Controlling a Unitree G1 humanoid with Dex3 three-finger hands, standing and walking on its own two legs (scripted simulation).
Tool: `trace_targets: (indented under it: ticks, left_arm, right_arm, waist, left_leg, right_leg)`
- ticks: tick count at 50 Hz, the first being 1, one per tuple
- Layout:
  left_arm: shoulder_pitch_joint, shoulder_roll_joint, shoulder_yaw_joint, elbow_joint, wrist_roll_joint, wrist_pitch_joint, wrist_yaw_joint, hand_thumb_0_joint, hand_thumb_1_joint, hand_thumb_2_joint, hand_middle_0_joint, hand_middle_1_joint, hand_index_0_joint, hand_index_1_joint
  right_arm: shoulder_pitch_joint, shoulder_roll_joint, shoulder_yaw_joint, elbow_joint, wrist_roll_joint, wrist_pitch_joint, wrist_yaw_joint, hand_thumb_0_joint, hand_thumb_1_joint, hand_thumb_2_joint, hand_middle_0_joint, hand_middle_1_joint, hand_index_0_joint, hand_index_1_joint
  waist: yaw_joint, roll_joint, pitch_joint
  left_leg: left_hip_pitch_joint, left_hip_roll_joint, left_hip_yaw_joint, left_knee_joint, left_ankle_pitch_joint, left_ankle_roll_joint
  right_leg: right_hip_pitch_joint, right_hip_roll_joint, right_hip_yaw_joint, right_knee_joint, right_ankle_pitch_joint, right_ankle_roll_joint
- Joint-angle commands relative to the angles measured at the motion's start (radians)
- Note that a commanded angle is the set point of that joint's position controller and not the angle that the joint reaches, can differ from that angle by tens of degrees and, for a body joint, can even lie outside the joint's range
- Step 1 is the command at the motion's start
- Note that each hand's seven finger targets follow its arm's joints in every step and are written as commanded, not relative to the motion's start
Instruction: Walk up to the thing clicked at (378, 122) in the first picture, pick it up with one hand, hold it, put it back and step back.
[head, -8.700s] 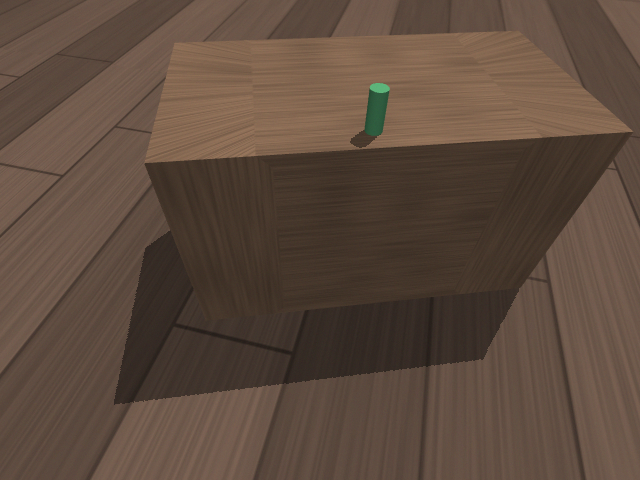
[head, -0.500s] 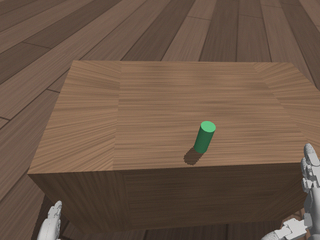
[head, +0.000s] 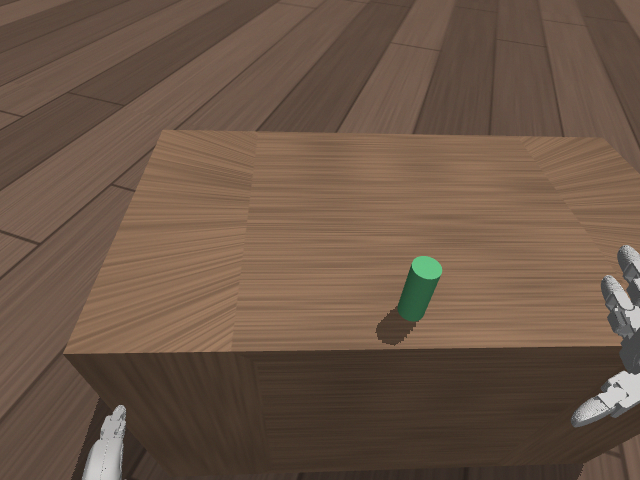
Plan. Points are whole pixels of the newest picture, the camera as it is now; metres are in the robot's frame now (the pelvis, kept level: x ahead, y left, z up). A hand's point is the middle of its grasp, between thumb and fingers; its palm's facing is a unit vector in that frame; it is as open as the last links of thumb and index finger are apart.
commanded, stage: go down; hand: right
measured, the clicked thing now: (418, 290) +0.41 -0.15 -0.02
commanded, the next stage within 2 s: none
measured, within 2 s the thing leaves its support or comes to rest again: neither
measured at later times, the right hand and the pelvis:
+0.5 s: hand (604, 314) +0.29 -0.31 +0.11, palm faces +0.07 +1.00 -0.04, open 17.5 cm; pelvis +0.00 +0.00 +0.00, yaw -1 degrees
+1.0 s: hand (606, 297) +0.31 -0.33 +0.11, palm faces +0.07 +1.00 +0.00, open 17.4 cm; pelvis +0.00 +0.00 -0.01, yaw -1 degrees
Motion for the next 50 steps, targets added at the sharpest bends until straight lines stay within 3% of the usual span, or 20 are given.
trace_targets:
  ticks: [1,6,11,14,15,17,18,19,22,23,27,31,34,36,40,42,44,45,49,50]
  left_arm:
    - [-0.148,0.193,0.076,-0.144,0.001,-0.050,0.014,0.000,-0.555,0.050,-0.050,-0.048,-0.049,-0.049]
    - [-0.185,0.120,-0.006,-0.152,0.012,-0.069,0.031,0.000,-0.552,0.053,-0.049,-0.047,-0.048,-0.047]
    - [-0.134,0.148,0.006,-0.074,0.007,-0.070,0.060,0.000,-0.550,0.049,-0.050,-0.050,-0.051,-0.048]
    - [-0.079,0.161,0.012,-0.087,0.006,-0.078,0.073,0.000,-0.545,0.042,-0.049,-0.049,-0.053,-0.045]
    - [-0.070,0.136,-0.021,-0.091,0.004,-0.081,0.073,0.000,-0.544,0.042,-0.049,-0.050,-0.054,-0.045]
    - [-0.058,0.136,-0.015,-0.087,-0.003,-0.080,0.074,0.000,-0.544,0.041,-0.049,-0.051,-0.054,-0.046]
    - [-0.057,0.169,0.012,-0.098,-0.004,-0.081,0.077,0.000,-0.543,0.041,-0.050,-0.051,-0.054,-0.047]
    - [-0.064,0.153,-0.005,-0.081,-0.005,-0.080,0.075,0.000,-0.543,0.041,-0.050,-0.051,-0.054,-0.047]
    - [-0.095,0.222,0.049,-0.082,-0.007,-0.088,0.078,0.000,-0.545,0.043,-0.050,-0.051,-0.053,-0.048]
    - [-0.115,0.201,0.026,-0.097,-0.007,-0.093,0.075,0.000,-0.543,0.043,-0.049,-0.051,-0.052,-0.047]
    - [-0.153,0.128,-0.044,-0.118,-0.010,-0.097,0.069,0.000,-0.541,0.043,-0.049,-0.052,-0.055,-0.046]
    - [-0.153,0.189,-0.009,-0.112,-0.004,-0.096,0.084,0.000,-0.535,0.040,-0.048,-0.053,-0.058,-0.044]
    - [-0.133,0.188,-0.022,-0.140,0.001,-0.098,0.096,0.000,-0.529,0.034,-0.046,-0.053,-0.060,-0.040]
    - [-0.086,0.191,-0.009,-0.095,0.003,-0.093,0.100,0.000,-0.527,0.034,-0.046,-0.054,-0.059,-0.040]
    - [-0.093,0.175,-0.029,-0.119,0.001,-0.098,0.100,0.000,-0.532,0.038,-0.046,-0.054,-0.057,-0.043]
    - [-0.070,0.158,-0.035,-0.075,0.002,-0.097,0.097,0.000,-0.537,0.042,-0.047,-0.053,-0.055,-0.045]
    - [-0.080,0.184,-0.020,-0.129,0.001,-0.107,0.102,0.000,-0.537,0.042,-0.047,-0.054,-0.055,-0.046]
    - [-0.074,0.217,0.005,-0.120,0.002,-0.108,0.105,0.000,-0.535,0.040,-0.047,-0.054,-0.056,-0.044]
    - [-0.084,0.185,-0.015,-0.125,0.002,-0.114,0.102,0.000,-0.532,0.037,-0.045,-0.052,-0.055,-0.041]
    - [-0.065,0.198,-0.006,-0.134,0.003,-0.117,0.105,0.000,-0.534,0.040,-0.046,-0.053,-0.055,-0.043]
  right_arm:
    - [-0.219,-0.270,-0.116,-0.199,0.044,-0.061,0.022,0.000,0.611,-0.045,0.036,0.054,0.047,0.054]
    - [-0.292,-0.277,-0.092,-0.256,0.035,-0.111,0.021,0.000,0.611,-0.048,0.039,0.054,0.048,0.054]
    - [-0.392,-0.374,-0.149,-0.139,0.060,-0.095,0.070,0.000,0.555,-0.047,0.047,0.049,0.051,0.050]
    - [-0.411,-0.384,-0.143,-0.076,0.072,-0.073,0.106,0.000,0.515,-0.052,0.050,0.049,0.051,0.049]
    - [-0.415,-0.385,-0.142,-0.035,0.077,-0.065,0.121,0.000,0.523,-0.055,0.046,0.050,0.049,0.050]
    - [-0.401,-0.377,-0.124,0.035,0.083,-0.043,0.157,0.000,0.498,-0.052,0.054,0.048,0.054,0.048]
    - [-0.435,-0.383,-0.123,0.048,0.092,-0.038,0.171,0.000,0.511,-0.046,0.056,0.047,0.055,0.047]
    - [-0.424,-0.379,-0.116,0.102,0.092,-0.026,0.186,0.000,0.525,-0.042,0.055,0.046,0.055,0.046]
    - [-0.486,-0.411,-0.118,0.121,0.100,-0.019,0.212,0.000,0.567,-0.035,0.051,0.047,0.052,0.047]
    - [-0.508,-0.406,-0.116,0.119,0.104,-0.020,0.219,0.000,0.557,-0.034,0.053,0.046,0.053,0.046]
    - [-0.535,-0.426,-0.136,0.153,0.111,-0.044,0.228,0.000,0.538,-0.049,0.050,0.049,0.052,0.049]
    - [-0.599,-0.486,-0.170,0.184,0.124,-0.051,0.240,0.000,0.528,-0.052,0.049,0.049,0.050,0.049]
    - [-0.634,-0.517,-0.171,0.161,0.103,-0.053,0.229,0.000,0.533,-0.051,0.047,0.048,0.048,0.048]
    - [-0.638,-0.506,-0.156,0.189,0.092,-0.049,0.221,0.000,0.511,-0.046,0.053,0.045,0.051,0.045]
    - [-0.647,-0.514,-0.156,0.217,0.090,-0.047,0.229,0.000,0.530,-0.042,0.052,0.045,0.051,0.045]
    - [-0.627,-0.482,-0.133,0.263,0.092,-0.039,0.240,0.000,0.514,-0.044,0.055,0.044,0.052,0.044]
    - [-0.669,-0.497,-0.134,0.245,0.095,-0.040,0.249,0.000,0.524,-0.046,0.051,0.045,0.050,0.045]
    - [-0.672,-0.514,-0.137,0.261,0.097,-0.037,0.252,0.000,0.535,-0.047,0.050,0.047,0.050,0.047]
    - [-0.709,-0.556,-0.168,0.234,0.092,-0.049,0.252,0.000,0.522,-0.037,0.056,0.042,0.053,0.042]
    - [-0.718,-0.548,-0.163,0.259,0.095,-0.047,0.255,0.000,0.531,-0.048,0.049,0.046,0.048,0.046]
  waist:
    - [-0.027,-0.032,-0.144]
    - [-0.020,-0.054,-0.188]
    - [0.014,-0.100,-0.212]
    - [0.037,-0.075,-0.213]
    - [0.030,-0.065,-0.209]
    - [0.031,-0.062,-0.204]
    - [0.037,-0.065,-0.186]
    - [0.025,-0.054,-0.172]
    - [0.019,-0.078,-0.159]
    - [0.010,-0.059,-0.168]
    - [-0.023,-0.015,-0.202]
    - [-0.014,-0.053,-0.286]
    - [-0.008,-0.090,-0.330]
    - [0.008,-0.103,-0.287]
    - [0.018,-0.091,-0.250]
    - [0.023,-0.095,-0.220]
    - [0.036,-0.072,-0.269]
    - [0.042,-0.071,-0.237]
    - [0.023,-0.074,-0.272]
    - [0.043,-0.058,-0.289]
  left_leg:
    - [-0.022,-0.044,0.050,-0.032,0.252,0.028]
    - [-0.021,-0.043,0.034,-0.016,0.245,0.029]
    - [-0.043,-0.032,0.026,-0.019,0.235,0.023]
    - [-0.054,-0.025,0.022,-0.027,0.246,0.016]
    - [-0.051,-0.027,0.029,-0.024,0.256,0.014]
    - [-0.072,-0.026,0.033,-0.017,0.289,0.012]
    - [-0.085,-0.029,0.037,-0.016,0.279,0.014]
    - [-0.093,-0.029,0.038,-0.013,0.273,0.013]
    - [-0.126,-0.038,0.045,-0.002,0.218,0.025]
    - [-0.124,-0.040,0.044,0.002,0.206,0.025]
    - [-0.089,-0.041,0.041,0.011,0.197,0.023]
    - [-0.077,-0.037,0.028,0.025,0.218,0.026]
    - [-0.068,-0.038,0.022,0.033,0.249,0.028]
    - [-0.095,-0.041,0.022,0.026,0.233,0.028]
    - [-0.120,-0.041,0.021,0.021,0.212,0.028]
    - [-0.138,-0.042,0.024,0.022,0.203,0.030]
    - [-0.139,-0.043,0.021,0.025,0.215,0.025]
    - [-0.151,-0.046,0.027,0.027,0.206,0.027]
    - [-0.141,-0.038,0.016,0.036,0.216,0.022]
    - [-0.148,-0.044,0.021,0.043,0.227,0.021]
  right_leg:
    - [0.084,0.028,0.004,-0.033,0.232,-0.032]
    - [0.093,0.033,0.001,-0.005,0.216,-0.040]
    - [0.083,0.045,-0.003,0.001,0.169,-0.043]
    - [0.084,0.052,-0.004,0.009,0.169,-0.048]
    - [0.083,0.050,-0.001,0.012,0.181,-0.049]
    - [0.090,0.051,0.002,0.015,0.213,-0.053]
    - [0.077,0.047,0.005,0.010,0.201,-0.051]
    - [0.066,0.046,0.008,0.011,0.198,-0.052]
    - [0.044,0.032,0.019,-0.004,0.165,-0.042]
    - [0.044,0.029,0.022,0.000,0.158,-0.042]
    - [0.010,0.028,0.025,0.021,0.159,-0.044]
    - [0.023,0.030,0.026,0.038,0.181,-0.041]
    - [0.056,0.033,0.018,0.051,0.221,-0.038]
    - [0.046,0.033,0.014,0.051,0.202,-0.037]
    - [0.012,0.031,0.013,0.048,0.163,-0.043]
    - [-0.013,0.031,0.016,0.046,0.151,-0.043]
    - [0.022,0.029,0.017,0.052,0.158,-0.045]
    - [0.002,0.025,0.022,0.052,0.151,-0.044]
    - [0.003,0.033,0.018,0.067,0.154,-0.046]
    - [0.016,0.028,0.023,0.073,0.167,-0.046]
